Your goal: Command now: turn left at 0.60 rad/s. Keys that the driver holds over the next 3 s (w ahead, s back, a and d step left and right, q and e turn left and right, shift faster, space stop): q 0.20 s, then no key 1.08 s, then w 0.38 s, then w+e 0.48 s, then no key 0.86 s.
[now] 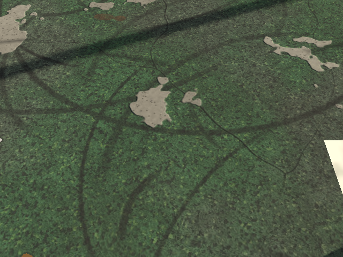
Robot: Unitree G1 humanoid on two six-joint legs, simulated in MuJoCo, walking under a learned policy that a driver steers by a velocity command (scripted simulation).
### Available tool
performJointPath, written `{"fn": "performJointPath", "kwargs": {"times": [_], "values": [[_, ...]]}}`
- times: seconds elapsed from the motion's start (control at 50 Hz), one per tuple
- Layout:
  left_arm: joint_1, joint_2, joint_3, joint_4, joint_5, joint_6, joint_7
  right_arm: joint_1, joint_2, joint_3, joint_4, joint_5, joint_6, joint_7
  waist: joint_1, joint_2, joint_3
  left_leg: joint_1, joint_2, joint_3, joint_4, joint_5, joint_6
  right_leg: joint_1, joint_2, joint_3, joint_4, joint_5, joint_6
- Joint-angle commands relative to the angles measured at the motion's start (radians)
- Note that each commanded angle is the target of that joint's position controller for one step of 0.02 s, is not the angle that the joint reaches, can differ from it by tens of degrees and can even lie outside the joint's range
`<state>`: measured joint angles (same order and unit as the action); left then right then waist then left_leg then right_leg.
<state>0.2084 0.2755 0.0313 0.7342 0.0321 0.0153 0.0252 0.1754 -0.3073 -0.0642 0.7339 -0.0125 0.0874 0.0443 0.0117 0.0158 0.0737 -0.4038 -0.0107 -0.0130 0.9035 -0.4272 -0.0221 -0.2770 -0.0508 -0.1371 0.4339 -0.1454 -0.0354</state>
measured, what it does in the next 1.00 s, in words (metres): steps on the spot: left foot, then right foot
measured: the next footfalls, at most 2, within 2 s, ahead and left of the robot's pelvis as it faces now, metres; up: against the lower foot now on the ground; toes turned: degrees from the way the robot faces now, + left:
left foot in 0.10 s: +0.02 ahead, +0.11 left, +0.00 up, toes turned +5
right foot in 0.58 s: +0.05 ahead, -0.08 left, +0.00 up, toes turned +13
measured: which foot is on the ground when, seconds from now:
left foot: up 0.00-0.08, down 0.10-1.00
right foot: down 0.00-0.10, up 0.12-0.56, down 0.58-1.00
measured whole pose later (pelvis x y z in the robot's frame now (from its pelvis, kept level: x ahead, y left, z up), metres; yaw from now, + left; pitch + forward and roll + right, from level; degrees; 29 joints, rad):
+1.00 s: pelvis +0.00 +0.00 +0.01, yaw +13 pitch -2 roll +1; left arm 0.21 0.24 0.00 0.90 0.01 0.00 0.02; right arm 0.24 -0.26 -0.01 1.01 -0.01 0.01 -0.02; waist -0.01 0.00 0.03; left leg -0.14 -0.07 -0.11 0.35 -0.18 0.01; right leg -0.13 0.04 -0.01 0.38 -0.22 -0.05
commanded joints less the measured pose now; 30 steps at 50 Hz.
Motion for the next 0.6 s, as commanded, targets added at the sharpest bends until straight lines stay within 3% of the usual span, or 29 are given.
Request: {"fn": "performJointPath", "kwargs": {"times": [0.02, 0.06, 0.08, 0.1, 0.12, 0.14, 0.16, 0.18, 0.2, 0.24, 0.28, 0.42, 0.5, 0.54, 0.56, 0.58, 0.6], "values": [[-0.008, 0.183, 0.053, -0.059, 0.005, -0.003, -0.008, 0.015, -0.066, -0.007, -0.075, 0.005, -0.012, 0.008, 0.003, -0.194, -0.123, 0.101, -0.002, 0.059, -0.128, -0.016, 0.024, 0.054, -0.247, 0.170, -0.141, 0.013, -0.161], [-0.010, 0.199, 0.059, -0.057, -0.004, 0.006, -0.012, 0.042, -0.062, -0.006, -0.076, 0.006, -0.023, 0.008, -0.017, -0.176, -0.129, 0.179, -0.011, 0.084, -0.271, 0.038, 0.049, 0.041, -0.252, 0.140, -0.079, 0.049, -0.130], [-0.004, 0.198, 0.061, -0.053, -0.011, 0.010, -0.013, 0.080, -0.064, -0.007, -0.064, 0.003, -0.031, 0.003, -0.037, -0.147, -0.131, 0.258, -0.026, 0.084, -0.388, 0.101, 0.067, -0.002, -0.242, 0.105, -0.016, 0.056, -0.088], [0.037, 0.180, 0.062, -0.040, -0.010, 0.013, -0.018, 0.102, -0.088, -0.012, -0.057, -0.006, -0.041, -0.008, -0.043, -0.043, -0.111, 0.313, 0.008, -0.025, -0.537, 0.152, 0.085, -0.076, -0.205, 0.048, 0.102, -0.036, -0.015], [0.088, 0.092, 0.043, -0.065, 0.001, 0.022, -0.028, 0.091, -0.189, -0.028, -0.082, -0.012, -0.050, -0.023, -0.004, 0.253, -0.097, 0.377, 0.294, -0.421, -0.657, 0.248, 0.146, -0.282, -0.072, -0.058, 0.391, -0.408, 0.074], [-0.032, 0.111, 0.041, -0.121, 0.000, 0.041, -0.004, 0.119, -0.295, -0.062, -0.095, -0.016, -0.049, -0.025, -0.068, 0.240, -0.024, 0.191, 0.408, -0.556, -0.665, 0.424, 0.282, -0.358, 0.039, 0.076, 0.512, -0.499, 0.086], [-0.067, 0.125, 0.044, -0.122, -0.013, 0.050, 0.001, 0.122, -0.241, -0.055, -0.076, -0.016, -0.049, -0.030, -0.056, 0.151, -0.006, 0.174, 0.343, -0.461, -0.644, 0.446, 0.292, -0.330, 0.010, 0.148, 0.595, -0.420, 0.080], [-0.042, 0.124, 0.047, -0.107, -0.026, 0.048, -0.004, 0.059, -0.190, -0.038, -0.079, -0.006, -0.049, -0.035, -0.013, 0.131, 0.004, 0.164, 0.267, -0.370, -0.637, 0.425, 0.260, -0.320, 0.005, 0.165, 0.602, -0.326, 0.071], [-0.010, 0.132, 0.051, -0.085, -0.024, 0.039, -0.007, 0.003, -0.168, -0.033, -0.089, -0.006, -0.048, -0.037, 0.013, 0.126, -0.012, 0.189, 0.200, -0.313, -0.630, 0.413, 0.225, -0.309, 0.007, 0.166, 0.594, -0.260, 0.067], [0.046, 0.146, 0.059, -0.048, -0.005, 0.034, -0.016, -0.008, -0.119, -0.018, -0.099, 0.005, -0.057, -0.044, 0.013, 0.130, -0.093, 0.268, 0.166, -0.257, -0.598, 0.588, 0.226, -0.285, 0.022, 0.145, 0.652, -0.212, 0.070], [0.039, 0.127, 0.055, -0.047, -0.013, 0.038, -0.023, 0.030, -0.107, -0.013, -0.087, 0.009, -0.066, -0.043, 0.003, 0.086, -0.126, 0.319, 0.175, -0.252, -0.588, 0.648, 0.232, -0.279, 0.022, 0.146, 0.647, -0.206, 0.077], [-0.012, 0.092, 0.038, -0.050, -0.017, 0.049, -0.020, 0.089, -0.102, -0.003, -0.048, -0.007, -0.071, -0.051, -0.043, 0.110, -0.089, 0.333, 0.197, -0.298, -0.593, 0.530, 0.250, -0.190, 0.029, 0.149, 0.391, -0.261, 0.059], [0.011, 0.081, 0.029, -0.034, -0.031, 0.040, -0.007, 0.060, -0.104, 0.004, -0.031, -0.014, -0.071, -0.051, -0.031, 0.109, -0.088, 0.256, 0.187, -0.315, -0.560, 0.568, 0.238, -0.029, 0.059, 0.134, 0.215, -0.279, 0.032], [0.064, 0.058, 0.020, -0.008, -0.031, 0.029, 0.001, 0.025, -0.092, 0.013, -0.021, -0.003, -0.070, -0.056, 0.012, 0.079, -0.095, 0.213, 0.160, -0.309, -0.521, 0.560, 0.199, 0.104, 0.068, 0.122, -0.006, -0.140, 0.017], [0.081, 0.057, 0.014, 0.002, -0.022, 0.016, 0.006, 0.024, -0.072, 0.021, -0.017, 0.003, -0.074, -0.059, 0.023, 0.048, -0.106, 0.153, 0.142, -0.308, -0.511, 0.495, 0.154, 0.213, 0.027, 0.168, -0.125, 0.004, 0.010], [0.083, 0.100, 0.015, -0.002, -0.002, 0.000, 0.013, 0.049, -0.025, 0.037, -0.017, 0.004, -0.082, -0.059, 0.001, -0.049, -0.132, 0.100, 0.091, -0.265, -0.459, 0.375, 0.105, 0.289, -0.114, 0.313, -0.175, 0.055, -0.011], [-0.004, 0.166, 0.022, -0.021, -0.010, -0.007, 0.006, 0.101, -0.018, 0.035, -0.004, 0.011, -0.079, -0.057, -0.069, -0.144, -0.092, 0.113, -0.030, -0.159, -0.478, 0.194, 0.079, 0.186, -0.209, 0.406, -0.156, 0.198, -0.075]]}}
